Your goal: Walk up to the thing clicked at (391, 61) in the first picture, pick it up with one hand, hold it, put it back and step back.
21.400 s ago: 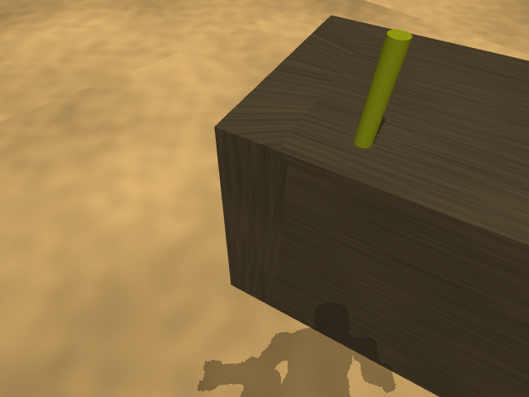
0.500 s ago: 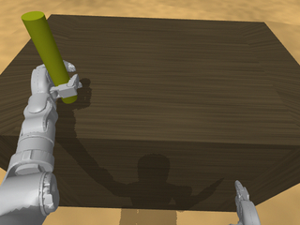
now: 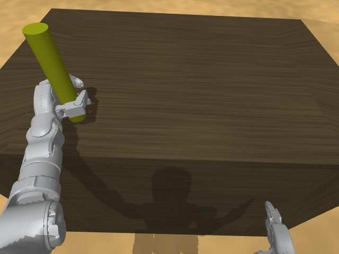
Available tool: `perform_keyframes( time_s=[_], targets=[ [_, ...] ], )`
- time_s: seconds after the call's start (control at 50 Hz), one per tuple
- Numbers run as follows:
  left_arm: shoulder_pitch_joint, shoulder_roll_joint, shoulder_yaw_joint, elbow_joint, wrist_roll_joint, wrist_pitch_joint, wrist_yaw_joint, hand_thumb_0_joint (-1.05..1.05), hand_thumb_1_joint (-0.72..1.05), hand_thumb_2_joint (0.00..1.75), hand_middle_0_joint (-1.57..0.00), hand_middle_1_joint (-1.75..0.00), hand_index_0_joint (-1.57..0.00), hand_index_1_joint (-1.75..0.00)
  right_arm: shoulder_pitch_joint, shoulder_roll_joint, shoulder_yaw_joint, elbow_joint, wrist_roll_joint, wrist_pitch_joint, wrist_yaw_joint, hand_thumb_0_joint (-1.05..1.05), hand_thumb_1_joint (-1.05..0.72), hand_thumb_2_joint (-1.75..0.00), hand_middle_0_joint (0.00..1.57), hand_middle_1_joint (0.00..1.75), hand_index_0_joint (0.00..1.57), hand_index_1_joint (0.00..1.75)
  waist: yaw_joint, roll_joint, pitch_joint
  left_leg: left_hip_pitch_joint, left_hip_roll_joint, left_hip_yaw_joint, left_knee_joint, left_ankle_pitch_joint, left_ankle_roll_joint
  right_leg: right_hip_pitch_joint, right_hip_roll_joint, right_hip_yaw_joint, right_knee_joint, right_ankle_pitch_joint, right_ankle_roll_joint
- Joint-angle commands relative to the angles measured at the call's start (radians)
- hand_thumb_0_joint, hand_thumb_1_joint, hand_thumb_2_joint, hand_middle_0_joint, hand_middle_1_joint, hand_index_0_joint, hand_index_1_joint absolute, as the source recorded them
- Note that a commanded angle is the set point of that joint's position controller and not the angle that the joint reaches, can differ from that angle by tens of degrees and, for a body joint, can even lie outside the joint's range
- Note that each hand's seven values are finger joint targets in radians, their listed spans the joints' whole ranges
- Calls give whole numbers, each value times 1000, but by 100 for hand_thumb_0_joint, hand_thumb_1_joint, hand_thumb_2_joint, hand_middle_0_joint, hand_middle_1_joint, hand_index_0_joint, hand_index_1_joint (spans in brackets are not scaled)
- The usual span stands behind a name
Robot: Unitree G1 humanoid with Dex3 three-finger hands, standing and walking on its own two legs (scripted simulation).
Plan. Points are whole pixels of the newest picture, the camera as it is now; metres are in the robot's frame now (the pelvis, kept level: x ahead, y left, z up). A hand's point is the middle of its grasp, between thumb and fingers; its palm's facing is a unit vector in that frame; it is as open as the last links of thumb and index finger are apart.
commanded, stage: loosen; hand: left
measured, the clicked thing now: (60, 81) +0.45 +0.21 +0.18
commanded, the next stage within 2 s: open in 0.14 s
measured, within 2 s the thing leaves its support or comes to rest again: rests again in 0.02 s
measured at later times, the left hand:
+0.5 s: hand (75, 94) +0.45 +0.20 +0.13, palm faces +0.18 -0.98 +0.01, open 8.5 cm
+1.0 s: hand (35, 56) +0.46 +0.25 +0.23, palm faces +0.25 -0.97 +0.00, open 15.9 cm
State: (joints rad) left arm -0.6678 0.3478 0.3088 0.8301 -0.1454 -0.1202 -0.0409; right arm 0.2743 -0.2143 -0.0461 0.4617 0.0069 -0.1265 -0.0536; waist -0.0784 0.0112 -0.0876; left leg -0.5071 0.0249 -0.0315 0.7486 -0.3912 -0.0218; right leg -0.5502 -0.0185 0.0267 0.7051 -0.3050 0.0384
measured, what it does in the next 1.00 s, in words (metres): stands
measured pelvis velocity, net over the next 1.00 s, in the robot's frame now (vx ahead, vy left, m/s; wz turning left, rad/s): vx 0.00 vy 0.00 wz -0.01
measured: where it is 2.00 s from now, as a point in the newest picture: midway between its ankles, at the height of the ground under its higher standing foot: outside the picture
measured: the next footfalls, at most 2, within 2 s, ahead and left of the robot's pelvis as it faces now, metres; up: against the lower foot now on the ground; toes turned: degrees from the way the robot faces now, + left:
none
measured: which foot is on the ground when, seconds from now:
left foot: down 0.00-1.00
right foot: down 0.00-1.00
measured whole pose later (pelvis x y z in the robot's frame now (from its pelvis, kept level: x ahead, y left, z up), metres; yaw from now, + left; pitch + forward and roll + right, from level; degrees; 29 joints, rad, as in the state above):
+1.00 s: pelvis +0.00 +0.00 +0.00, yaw +0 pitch +8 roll -1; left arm -0.83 0.52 0.39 0.83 -0.13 -0.01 -0.08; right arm 0.32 -0.25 -0.07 0.41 0.03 -0.07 -0.06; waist -0.08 0.03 -0.12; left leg -0.50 0.03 -0.03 0.76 -0.40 -0.02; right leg -0.54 -0.01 0.03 0.71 -0.31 0.04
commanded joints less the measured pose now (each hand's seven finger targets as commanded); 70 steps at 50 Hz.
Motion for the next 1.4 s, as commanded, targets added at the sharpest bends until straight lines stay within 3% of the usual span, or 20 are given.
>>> perform_keyframes(
  time_s=[0.0, 0.04, 0.2, 0.38, 0.56, 0.66, 0.76, 0.78, 0.82, 0.86, 1.0, 1.06, 1.1, 1.12, 1.14, 1.16, 1.2, 1.28, 1.3, 1.38],
  targets=[
    [-496, 249, 37, -245, -13, -97, -5, 0, 48, 129, -138, -141, -138, -142, -34, -156, -84, -195, 5, -37, -6, 0, 54, -5, 5, 5, 5, 5, -11, 48, -384, 144, -11, 29, -66, 379, 19, 163, 26, -53, -36, 303, -46],
    [-544, 273, 49, -298, -12, -110, -4, 0, 57, 122, -143, -139, -144, -137, -18, -131, -64, -178, 5, -31, -4, 0, 54, -5, 5, 5, 5, 5, -3, 75, -402, 142, -16, 33, -61, 341, 21, 160, 22, -50, -33, 278, -45],
    [-548, 262, 41, -287, -11, -115, 10, 0, 6, 70, -117, -102, -120, -98, 1, -130, -56, -224, -1, -17, -12, 0, 53, -4, 5, 5, 5, 5, -5, 60, -422, 126, -19, 32, -51, 315, 21, 166, 22, -48, -23, 265, -43],
    [-458, 247, 47, -150, -4, -79, 1, 0, -9, 49, -79, -65, -79, -64, 11, -132, -64, -231, 5, -1, -6, 0, 54, -5, 5, 5, 5, 5, -2, 30, -364, 73, -25, 43, -49, 312, 28, 171, 23, -43, -23, 275, -42],
    [-517, 235, 35, -209, -10, -92, -10, 0, -20, 33, -53, -41, -53, -41, -1, -138, -73, -278, 8, 0, 0, 0, 54, -5, 5, 5, 5, 5, -10, 30, -383, 100, -18, 35, -50, 300, 23, 137, 30, -49, -17, 244, -46],
    [-555, 322, 70, -270, 4, -104, 7, 0, -36, 27, -32, -31, -33, -31, -7, -183, -108, -295, 7, 3, -10, 0, 54, -5, 5, 5, 5, 5, -8, 42, -415, 104, -24, 40, -51, 275, 27, 160, 26, -41, -16, 235, -43],
    [-608, 355, 85, -267, 0, -88, 6, 0, -40, 24, -24, -24, -24, -25, 10, -156, -76, -294, 10, 6, -12, 0, 53, -5, 5, 5, 5, 5, 5, 91, -427, 132, -18, 33, -60, 296, 12, 169, 29, -47, -26, 227, -52],
    [-642, 411, 112, -336, -3, -86, 7, 0, -40, 23, -23, -23, -23, -24, 20, -165, -87, -283, 15, 9, -14, 0, 54, -5, 5, 5, 5, 5, 17, 121, -444, 143, -20, 34, -64, 309, 10, 184, 28, -45, -26, 239, -51],
    [-667, 428, 114, -350, 3, -62, 4, 0, -44, 22, -21, -22, -21, -23, 23, -134, -63, -261, 17, 11, -12, 0, 53, -5, 5, 5, 5, 5, 25, 138, -439, 149, -19, 34, -69, 331, 8, 202, 28, -48, -29, 253, -53],
    [-663, 477, 142, -340, 7, -25, 0, 0, -47, 20, -19, -20, -19, -21, 2, -169, -98, -241, 22, 10, -18, 0, 53, -6, 5, 5, 5, 5, 29, 136, -442, 158, -18, 35, -75, 338, 9, 214, 28, -49, -36, 260, -51],
    [-610, 449, 99, -136, -1, 163, -114, 0, -51, 13, -16, -13, -16, -14, -44, -160, -61, -212, 41, -16, -19, 0, 53, -5, 5, 5, 5, 5, 27, 14, -319, 106, -21, 40, -114, 325, 30, 244, 29, -57, -84, 260, -43],
    [-565, 462, 96, -109, -6, 245, -165, 0, -52, 10, -14, -11, -14, -11, -35, -188, -75, -222, 49, -22, -23, 0, 55, -5, 5, 5, 5, 5, 31, -5, -277, 118, -27, 48, -136, 292, 37, 226, 25, -56, -113, 230, -37],
    [-577, 446, 76, -142, -12, 288, -199, 0, -61, 10, -7, -3, -5, -7, -5, -164, -40, -201, 49, -25, -18, 0, 61, -5, 5, 5, 5, 5, 35, 1, -264, 138, -25, 45, -147, 310, 34, 213, 28, -60, -119, 241, -38],
    [-607, 605, 101, -338, 88, 210, -145, 0, -57, 7, -6, -4, -5, -6, 9, -203, -88, -279, 38, -29, -2, 0, 60, -5, 5, 5, 5, 5, 55, 20, -285, 169, -34, 56, -143, 348, 21, 223, 17, -64, -110, 294, -31],
    [-527, 615, 147, -204, 89, 197, -128, 0, -55, 5, -6, -4, -6, -4, 41, -197, -83, -204, 38, -24, 7, 0, 58, -5, 5, 5, 5, 5, 57, 20, -249, 150, -34, 54, -153, 336, 16, 225, 21, -71, -108, 279, -36],
    [-514, 583, 117, -222, 89, 193, -135, 0, -53, 4, -5, -4, -6, -3, 50, -181, -75, -215, 40, -23, 16, 0, 60, -4, 5, 5, 5, 5, 54, 10, -199, 141, -34, 53, -163, 309, 18, 214, 22, -74, -115, 254, -36],
    [-529, 649, 170, -287, 95, 178, -131, 0, -53, 3, -5, -5, -7, -3, 40, -240, -142, -299, 39, -27, 15, 0, 58, -5, 5, 5, 5, 5, 45, -56, -306, 192, -36, 50, -168, 301, 30, 268, 17, -71, -130, 267, -22],
    [-409, 643, 197, -306, 112, 137, -113, 0, -55, 5, -5, -2, -4, -4, 66, -145, -51, -292, 46, -26, 39, 0, 58, -5, 5, 5, 5, 5, 79, -22, -283, 187, -40, 56, -173, 336, 30, 277, 8, -69, -124, 285, -25],
    [-390, 602, 169, -328, 110, 128, -112, 0, -56, 5, -6, -3, -4, -4, 67, -130, -38, -288, 48, -26, 44, 0, 57, -6, 5, 5, 5, 5, 77, 7, -266, 188, -37, 53, -181, 339, 25, 268, 10, -70, -124, 272, -31],
    [-331, 566, 158, -517, 112, 91, -88, 0, -56, 5, -6, -3, -4, -5, 47, -125, -58, -216, 42, -27, 63, 0, 55, -6, 5, 5, 5, 5, 101, 181, -299, 246, -28, 43, -177, 401, -2, 236, 14, -80, -118, 256, -50]
  ],
)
